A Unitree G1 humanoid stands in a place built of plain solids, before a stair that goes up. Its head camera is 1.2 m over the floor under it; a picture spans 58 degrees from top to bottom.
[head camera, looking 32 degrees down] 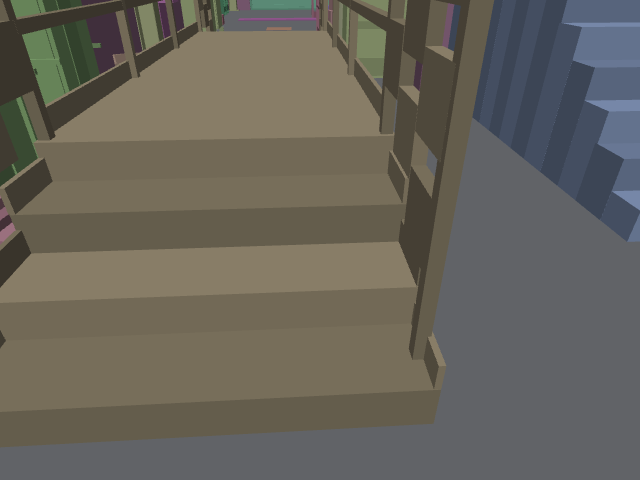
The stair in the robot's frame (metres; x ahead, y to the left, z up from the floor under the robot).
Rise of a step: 0.16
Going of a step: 0.28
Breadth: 1.40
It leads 3 degrees to the left of straight ahead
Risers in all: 4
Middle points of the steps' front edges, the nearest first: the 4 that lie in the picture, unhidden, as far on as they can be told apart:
0.80 0.34 0.16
1.08 0.36 0.32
1.36 0.38 0.48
1.64 0.39 0.64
